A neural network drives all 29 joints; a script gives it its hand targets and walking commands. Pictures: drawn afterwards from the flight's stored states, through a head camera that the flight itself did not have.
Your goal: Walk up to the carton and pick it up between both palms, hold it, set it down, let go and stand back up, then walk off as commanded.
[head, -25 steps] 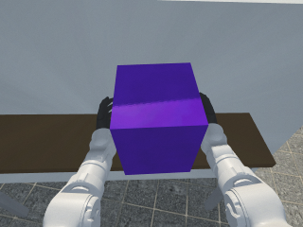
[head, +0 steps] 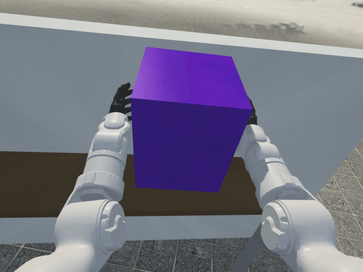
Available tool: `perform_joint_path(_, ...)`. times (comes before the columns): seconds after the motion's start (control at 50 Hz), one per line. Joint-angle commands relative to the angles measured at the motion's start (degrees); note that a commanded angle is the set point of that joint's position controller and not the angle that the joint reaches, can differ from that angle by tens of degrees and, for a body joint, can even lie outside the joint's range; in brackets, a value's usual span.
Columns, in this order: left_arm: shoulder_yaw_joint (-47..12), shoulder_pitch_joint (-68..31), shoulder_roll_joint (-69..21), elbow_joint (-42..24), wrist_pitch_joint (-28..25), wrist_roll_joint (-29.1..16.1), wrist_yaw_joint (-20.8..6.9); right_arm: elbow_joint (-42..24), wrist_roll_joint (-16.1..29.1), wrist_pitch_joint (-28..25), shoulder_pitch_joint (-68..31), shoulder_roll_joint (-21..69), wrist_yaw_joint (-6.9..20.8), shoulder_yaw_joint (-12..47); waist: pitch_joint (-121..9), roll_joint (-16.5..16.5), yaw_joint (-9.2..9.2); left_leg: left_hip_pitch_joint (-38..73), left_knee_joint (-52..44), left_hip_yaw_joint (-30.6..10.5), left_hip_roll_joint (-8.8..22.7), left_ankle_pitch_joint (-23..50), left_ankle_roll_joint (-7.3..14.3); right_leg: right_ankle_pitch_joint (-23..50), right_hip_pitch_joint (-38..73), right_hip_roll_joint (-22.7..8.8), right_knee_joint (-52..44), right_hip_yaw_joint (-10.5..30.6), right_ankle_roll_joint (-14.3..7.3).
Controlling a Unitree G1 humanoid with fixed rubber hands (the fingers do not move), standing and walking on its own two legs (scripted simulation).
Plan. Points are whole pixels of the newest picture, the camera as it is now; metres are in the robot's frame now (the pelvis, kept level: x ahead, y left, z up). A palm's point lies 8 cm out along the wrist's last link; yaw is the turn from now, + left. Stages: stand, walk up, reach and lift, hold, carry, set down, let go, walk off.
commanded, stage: reach and lift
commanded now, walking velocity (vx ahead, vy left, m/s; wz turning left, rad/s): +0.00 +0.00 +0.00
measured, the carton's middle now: (183, 122) +0.42 +0.03 +0.18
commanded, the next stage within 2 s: hold in 1.44 s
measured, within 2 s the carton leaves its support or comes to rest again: neither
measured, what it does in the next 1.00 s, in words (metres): stands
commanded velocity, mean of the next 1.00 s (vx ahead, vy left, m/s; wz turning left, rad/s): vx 0.00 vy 0.00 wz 0.00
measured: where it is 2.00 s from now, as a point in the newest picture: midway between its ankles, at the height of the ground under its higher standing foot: outside the picture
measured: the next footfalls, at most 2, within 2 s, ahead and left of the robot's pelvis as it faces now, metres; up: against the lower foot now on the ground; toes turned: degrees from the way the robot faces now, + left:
none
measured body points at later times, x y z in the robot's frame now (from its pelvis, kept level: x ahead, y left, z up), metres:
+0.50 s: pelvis +0.00 +0.01 +0.00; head -0.02 +0.03 +0.45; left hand +0.41 +0.16 +0.19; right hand +0.41 -0.13 +0.17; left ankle +0.06 +0.14 -0.75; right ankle +0.00 -0.14 -0.75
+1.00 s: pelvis +0.01 +0.00 +0.00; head -0.02 +0.03 +0.45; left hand +0.40 +0.16 +0.18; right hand +0.40 -0.13 +0.18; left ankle +0.06 +0.14 -0.75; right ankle +0.00 -0.14 -0.75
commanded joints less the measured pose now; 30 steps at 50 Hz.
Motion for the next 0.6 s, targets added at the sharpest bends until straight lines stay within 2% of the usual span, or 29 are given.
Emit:
perform_joint_path(0.0, -19.9, -36.7, -36.5, -8.1, -0.6, -4.0, -9.3, -13.6, 0.1, -3.6, -41.6, 24.9, 7.7, 8.2, -21.5, 9.4, -2.98, 22.8, 0.5, 2.5, -4.7, 6.9, -1.5, 0.2, -5.5, 5.0, -5.2, -2.5, -0.3)
perform_joint_path(0.02, -21.7, -39.9, -37.1, -14.0, -1.3, -4.6, -8.9, -13.0, 0.4, -4.0, -39.7, 25.4, 8.1, 8.5, -22.9, 10.4, -2.97, 23.9, 0.4, 2.4, -4.2, 8.8, -2.3, 1.8, -4.7, 5.3, -4.5, -2.7, -0.1)
perform_joint_path(0.04, -22.5, -37.7, -37.0, -14.0, -0.8, -4.6, -8.8, -15.2, 1.2, -3.8, -41.0, 25.8, 8.0, 10.7, -24.6, 10.2, -2.18, 24.6, 0.7, 2.4, -4.6, 10.3, -2.2, 2.5, -4.0, 5.5, -4.7, -2.7, -0.1)
perform_joint_path(0.06, -25.9, -39.2, -39.9, -15.3, -0.3, -7.0, -8.6, -18.8, 1.3, -4.6, -43.2, 26.0, 7.7, 11.4, -25.8, 10.2, -3.86, 24.6, 1.6, 1.9, -4.5, 11.2, -2.9, 4.3, -3.2, 5.4, -4.3, -2.7, -0.2)
perform_joint_path(0.08, -27.4, -41.8, -40.0, -18.1, -0.5, -7.6, -8.3, -20.2, 1.8, -4.8, -44.7, 26.8, 7.8, 12.6, -27.4, 11.4, -3.31, 24.2, 1.6, 1.9, -4.8, 10.4, -3.3, 3.6, -3.0, 5.3, -3.8, -3.3, 0.1)
perform_joint_path(0.1, -30.9, -42.8, -42.4, -24.5, -0.8, -9.7, -7.5, -23.7, 3.0, -5.2, -45.0, 28.2, 7.7, 15.6, -32.8, 11.5, -3.96, 26.6, 3.5, 1.4, -4.5, 16.0, -3.5, 9.3, -2.1, 5.6, -2.7, -3.3, 0.1)
perform_joint_path(0.12, -33.5, -45.1, -43.2, -26.8, -1.2, -10.8, -6.8, -27.9, 5.0, -5.8, -47.8, 29.7, 7.8, 18.7, -37.2, 12.3, -3.78, 27.2, 4.5, 1.1, -5.0, 17.2, -3.8, 9.7, -2.9, 6.0, -2.4, -3.6, 0.3)
perform_joint_path(0.14, -36.4, -47.9, -43.9, -28.1, -0.9, -12.3, -5.7, -28.3, 5.8, -5.4, -49.2, 29.6, 7.9, 19.2, -38.6, 15.0, -4.30, 27.2, 4.9, 0.5, -5.0, 16.7, -4.7, 7.8, -4.2, 6.2, -2.3, -3.7, -0.2)
perform_joint_path(0.16, -37.2, -48.6, -43.9, -27.3, -1.0, -12.6, -5.2, -31.8, 5.0, -5.0, -51.8, 29.7, 7.6, 19.2, -41.0, 13.6, -4.54, 26.7, 5.0, 0.3, -5.2, 13.9, -4.1, 5.1, -7.2, 6.0, -3.1, -3.4, -0.1)
perform_joint_path(0.18, -39.0, -43.1, -44.6, -26.1, 0.5, -12.8, -4.5, -32.7, 6.0, -4.1, -50.3, 30.2, 7.5, 21.3, -37.9, 14.7, -4.16, 24.0, 5.3, -0.3, -5.1, 13.2, -4.2, 5.7, -7.4, 6.1, -2.7, -3.2, -0.4)
perform_joint_path(0.2, -40.7, -43.2, -44.9, -28.8, 1.0, -14.2, -4.6, -35.5, 6.5, -3.8, -49.2, 29.1, 7.1, 21.3, -40.7, 15.1, -5.01, 26.1, 5.5, -0.7, -4.8, 13.1, -4.3, 5.9, -8.4, 6.3, -2.9, -3.1, -0.6)
perform_joint_path(0.22, -39.3, -41.0, -45.1, -29.3, 2.0, -13.2, -4.8, -32.9, 7.9, -2.5, -46.0, 29.0, 7.0, 22.0, -38.1, 15.6, -4.24, 26.2, 5.3, -0.1, -4.8, 13.2, -4.4, 6.2, -7.7, 6.4, -2.9, -2.9, -0.4)
perform_joint_path(0.24, -38.7, -38.3, -43.3, -30.9, 2.5, -13.1, -4.9, -37.9, 9.4, -1.5, -46.7, 31.5, 6.3, 25.8, -40.7, 13.4, -2.49, 26.0, 6.4, 0.5, -5.6, 14.5, -3.0, 8.3, -4.7, 6.3, -2.8, -2.0, 0.0)
perform_joint_path(0.26, -36.5, -37.8, -41.2, -26.6, 3.0, -12.1, -5.3, -35.9, 8.2, -0.4, -46.0, 30.9, 5.7, 25.7, -34.5, 12.0, -2.59, 22.5, 5.4, 0.5, -6.4, 9.6, -2.1, 5.9, -5.0, 5.4, -3.5, -1.5, 0.8)
perform_joint_path(0.28, -35.2, -38.2, -41.2, -26.5, 3.5, -11.6, -5.8, -35.5, 7.7, 0.1, -47.1, 30.7, 5.8, 24.4, -33.8, 11.4, -2.36, 22.4, 4.5, 0.3, -5.8, 6.6, -1.3, 2.9, -6.5, 5.2, -3.4, -1.4, 0.8)
perform_joint_path(0.3, -32.6, -34.8, -40.6, -22.4, 5.2, -9.9, -6.4, -34.8, 8.5, 1.1, -47.1, 30.4, 5.6, 24.6, -29.3, 10.6, -1.46, 21.3, 3.5, 0.4, -5.8, 4.2, -0.6, 0.2, -6.4, 5.2, -4.2, -1.5, 0.4)
perform_joint_path(0.32, -32.5, -37.8, -39.7, -26.2, 4.7, -10.4, -6.7, -36.1, 8.1, 1.6, -47.8, 32.4, 5.6, 25.5, -31.2, 9.6, -1.22, 20.6, 3.6, 0.8, -5.9, 4.2, 0.1, 1.2, -5.4, 5.1, -3.4, -1.4, 0.9)
perform_joint_path(0.34, -36.0, -37.6, -41.6, -29.5, 5.0, -12.3, -6.3, -40.2, 8.8, 1.6, -48.3, 32.0, 5.3, 26.4, -37.0, 9.8, -2.60, 21.8, 3.8, 0.0, -6.0, 5.8, -0.8, 4.3, -4.0, 5.4, -2.7, -2.2, 0.5)
perform_joint_path(0.36, -35.8, -40.4, -41.3, -33.3, 4.2, -13.2, -6.2, -40.5, 10.1, 2.2, -46.9, 33.9, 5.4, 28.2, -40.8, 9.4, -1.58, 22.1, 4.8, 0.2, -5.7, 9.4, -0.9, 7.6, -3.7, 6.0, -1.1, -1.8, 0.9)
perform_joint_path(0.38, -38.3, -40.8, -42.5, -37.8, 4.1, -14.5, -5.7, -42.2, 11.2, 2.6, -45.2, 35.5, 5.0, 30.6, -45.5, 10.1, -2.27, 24.5, 6.1, -0.2, -6.1, 14.3, -1.5, 14.2, -0.3, 6.0, -0.3, -1.4, 0.7)
perform_joint_path(0.4, -35.9, -35.8, -40.5, -30.4, 5.6, -13.4, -6.2, -42.9, 11.6, 3.5, -45.7, 33.8, 4.4, 31.2, -41.1, 7.9, -0.91, 23.3, 5.6, -0.5, -5.9, 12.6, -0.7, 12.4, -2.2, 6.3, -1.2, -0.9, 1.3)
perform_joint_path(0.42, -36.8, -33.4, -40.8, -32.8, 6.0, -14.7, -6.6, -46.4, 13.3, 4.1, -42.7, 35.7, 3.6, 32.4, -42.6, 5.9, -2.23, 22.4, 6.3, -0.6, -6.3, 15.5, -0.5, 17.9, 1.8, 5.6, -0.7, -0.1, 1.4)
perform_joint_path(0.44, -35.0, -33.2, -40.0, -32.5, 6.6, -13.2, -6.9, -47.3, 13.8, 5.2, -43.7, 36.1, 2.8, 33.9, -41.7, 5.6, -1.44, 22.0, 6.1, -0.5, -6.7, 15.0, -0.1, 17.1, 2.3, 6.1, -0.9, -0.3, 1.9)
perform_joint_path(0.46, -32.7, -32.2, -38.2, -30.2, 7.2, -11.5, -7.9, -43.2, 12.4, 6.8, -41.1, 35.2, 2.0, 32.0, -33.7, 5.3, -2.03, 18.6, 4.9, -0.2, -7.2, 10.1, 0.6, 14.1, 1.5, 5.3, -1.7, 0.1, 2.1)
perform_joint_path(0.5, -30.5, -31.3, -37.7, -29.2, 9.0, -9.1, -9.4, -38.7, 10.9, 8.9, -37.5, 33.0, 1.9, 28.8, -27.1, 4.4, -4.78, 17.8, 3.3, -0.8, -6.8, 6.8, 0.6, 10.6, -0.4, 5.5, -1.7, -0.5, 2.2)
perform_joint_path(0.52, -28.4, -27.9, -36.7, -28.0, 10.5, -7.6, -10.5, -39.8, 11.6, 9.1, -37.7, 32.4, 1.7, 29.5, -23.4, 4.2, -3.50, 17.4, 2.4, -0.3, -6.7, 5.5, 1.3, 7.0, -1.0, 5.4, -2.8, -0.4, 2.0)
perform_joint_path(0.54, -27.3, -29.2, -36.3, -27.4, 10.4, -8.4, -11.0, -39.7, 11.1, 9.4, -40.1, 33.6, 1.7, 29.2, -25.0, 1.2, -3.28, 17.0, 2.2, -0.2, -6.5, 5.7, 1.8, 7.5, 0.1, 5.4, -2.9, -0.5, 2.3)
perform_joint_path(0.56, -29.3, -29.8, -37.7, -30.8, 10.6, -9.0, -11.1, -43.5, 11.4, 8.9, -41.7, 33.9, 1.6, 31.1, -27.4, 2.2, -4.07, 18.2, 2.6, 0.3, -6.7, 8.4, 1.7, 10.9, 1.1, 5.5, -2.2, -0.9, 2.6)
perform_joint_path(0.58, -30.0, -30.1, -37.0, -31.3, 10.7, -8.9, -11.5, -44.2, 12.8, 8.8, -41.2, 33.8, 1.3, 31.2, -28.1, 2.7, -3.56, 18.6, 3.1, -0.1, -6.7, 10.4, 1.3, 11.8, 2.1, 5.9, -2.4, -0.9, 2.3)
